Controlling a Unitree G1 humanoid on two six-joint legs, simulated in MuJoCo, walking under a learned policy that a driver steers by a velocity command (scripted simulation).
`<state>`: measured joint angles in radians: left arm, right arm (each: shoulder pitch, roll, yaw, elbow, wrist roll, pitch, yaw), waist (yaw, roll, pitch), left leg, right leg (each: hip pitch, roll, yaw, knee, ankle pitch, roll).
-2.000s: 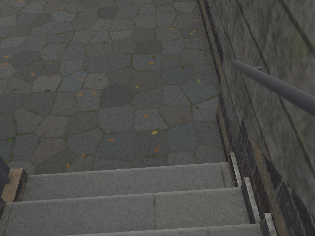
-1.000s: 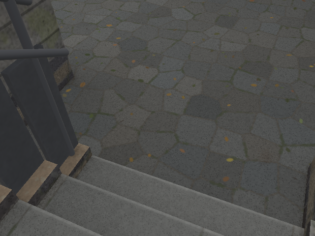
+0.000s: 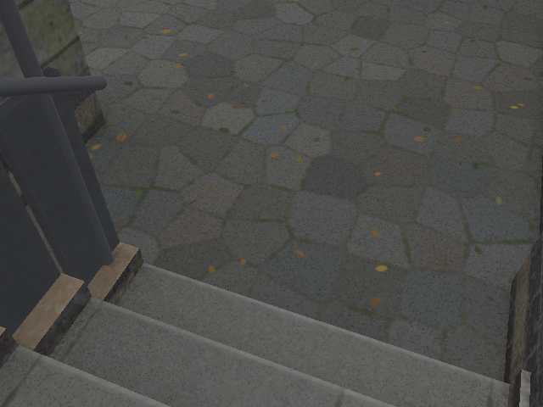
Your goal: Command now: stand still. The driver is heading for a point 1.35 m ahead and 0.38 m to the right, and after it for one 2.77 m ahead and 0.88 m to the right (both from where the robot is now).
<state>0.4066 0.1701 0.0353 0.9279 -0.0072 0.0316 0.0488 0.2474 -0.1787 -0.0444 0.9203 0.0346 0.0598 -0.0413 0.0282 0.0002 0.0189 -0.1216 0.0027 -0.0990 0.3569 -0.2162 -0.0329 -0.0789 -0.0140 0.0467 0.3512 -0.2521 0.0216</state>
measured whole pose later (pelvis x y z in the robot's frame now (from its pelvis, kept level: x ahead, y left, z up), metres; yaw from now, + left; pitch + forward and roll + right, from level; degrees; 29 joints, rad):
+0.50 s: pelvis +0.00 -0.01 +0.00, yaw +0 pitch -1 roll +0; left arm 0.45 0.15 0.04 1.01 -0.01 0.02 0.05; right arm 0.29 -0.16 -0.04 0.97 0.03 0.06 -0.04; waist 0.01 0.00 0.02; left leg -0.12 0.01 -0.10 0.34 -0.20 -0.04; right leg -0.08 0.00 0.04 0.35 -0.24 0.01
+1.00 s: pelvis +0.13 +0.01 -0.04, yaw +0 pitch +3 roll +1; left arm 0.27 0.24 0.07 0.91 0.00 -0.06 0.00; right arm 0.59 -0.15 -0.03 1.08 0.00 -0.09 -0.04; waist -0.04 -0.04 -0.05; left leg -0.14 -0.03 -0.02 0.64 -0.55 0.01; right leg -0.67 -0.08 0.06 0.96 0.07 -0.09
